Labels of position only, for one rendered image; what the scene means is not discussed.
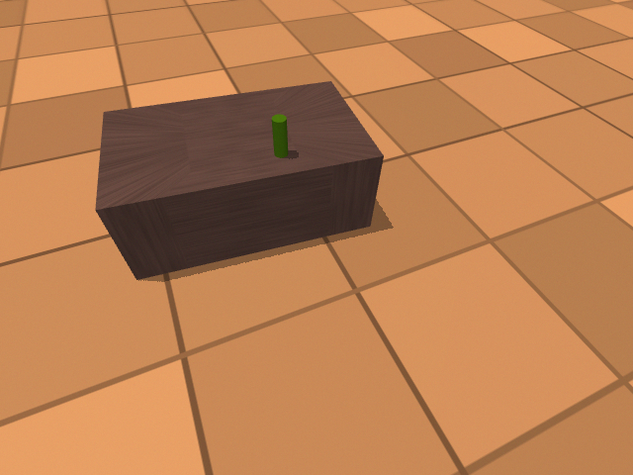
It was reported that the can can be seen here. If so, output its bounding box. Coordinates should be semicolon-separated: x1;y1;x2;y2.
272;114;288;158

